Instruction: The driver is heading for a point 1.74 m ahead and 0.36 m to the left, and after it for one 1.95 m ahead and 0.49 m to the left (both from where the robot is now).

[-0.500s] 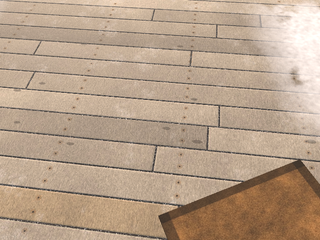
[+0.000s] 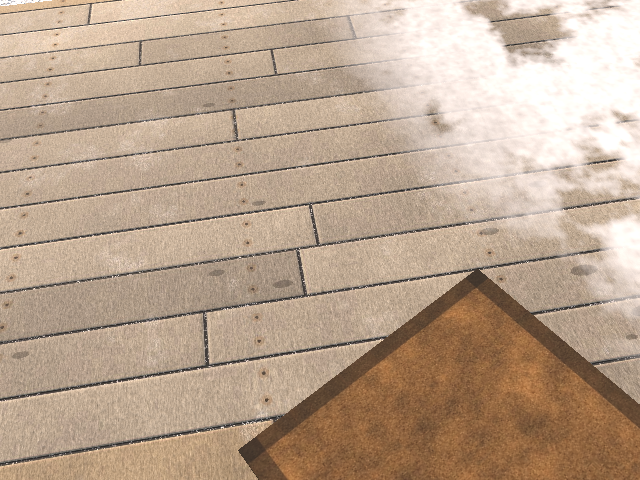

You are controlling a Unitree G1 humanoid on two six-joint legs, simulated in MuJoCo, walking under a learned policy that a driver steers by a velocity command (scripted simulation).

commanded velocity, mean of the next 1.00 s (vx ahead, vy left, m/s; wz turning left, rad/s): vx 0.24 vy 0.00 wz -0.05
